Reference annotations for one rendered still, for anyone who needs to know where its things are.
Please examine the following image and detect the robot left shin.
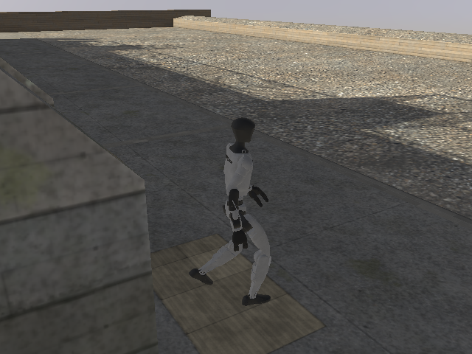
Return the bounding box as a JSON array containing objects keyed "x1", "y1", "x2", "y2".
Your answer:
[{"x1": 199, "y1": 240, "x2": 238, "y2": 275}]

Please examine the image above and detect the robot right forearm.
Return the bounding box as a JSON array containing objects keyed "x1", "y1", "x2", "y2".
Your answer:
[{"x1": 227, "y1": 189, "x2": 243, "y2": 232}]

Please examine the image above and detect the robot left upper arm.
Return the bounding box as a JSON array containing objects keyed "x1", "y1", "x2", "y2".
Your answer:
[{"x1": 223, "y1": 143, "x2": 234, "y2": 174}]

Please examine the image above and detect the robot right hand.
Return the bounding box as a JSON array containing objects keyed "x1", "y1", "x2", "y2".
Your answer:
[{"x1": 232, "y1": 230, "x2": 248, "y2": 251}]

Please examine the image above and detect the humanoid robot torso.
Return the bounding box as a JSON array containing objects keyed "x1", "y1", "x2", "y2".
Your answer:
[{"x1": 225, "y1": 148, "x2": 253, "y2": 220}]

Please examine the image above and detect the robot left hand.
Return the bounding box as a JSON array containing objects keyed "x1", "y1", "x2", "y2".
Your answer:
[{"x1": 248, "y1": 185, "x2": 268, "y2": 207}]

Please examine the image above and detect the robot right upper arm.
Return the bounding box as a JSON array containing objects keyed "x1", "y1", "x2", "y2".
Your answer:
[{"x1": 226, "y1": 154, "x2": 253, "y2": 196}]

